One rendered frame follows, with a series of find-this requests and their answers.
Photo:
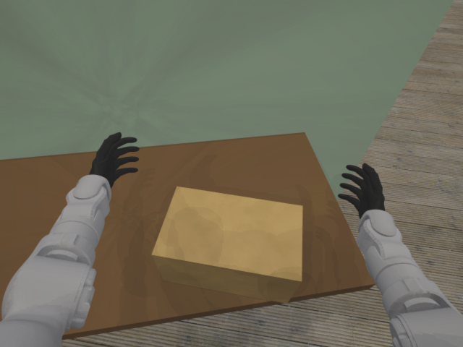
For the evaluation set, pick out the table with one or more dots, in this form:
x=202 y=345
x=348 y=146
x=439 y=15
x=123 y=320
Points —
x=129 y=289

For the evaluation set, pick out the right robot hand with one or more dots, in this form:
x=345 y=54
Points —
x=371 y=193

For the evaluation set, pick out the right robot forearm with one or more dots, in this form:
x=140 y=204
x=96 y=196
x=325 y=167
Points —
x=403 y=285

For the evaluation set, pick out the carton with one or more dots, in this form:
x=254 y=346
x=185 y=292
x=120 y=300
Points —
x=239 y=245

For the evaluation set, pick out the right robot upper arm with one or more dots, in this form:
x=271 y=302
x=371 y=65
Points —
x=429 y=328

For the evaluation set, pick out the left robot forearm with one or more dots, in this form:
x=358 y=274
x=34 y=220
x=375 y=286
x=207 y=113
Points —
x=77 y=231

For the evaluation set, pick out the left robot hand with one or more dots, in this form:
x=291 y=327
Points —
x=106 y=163

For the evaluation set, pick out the left robot upper arm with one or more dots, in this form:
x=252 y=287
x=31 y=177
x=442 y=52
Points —
x=51 y=297

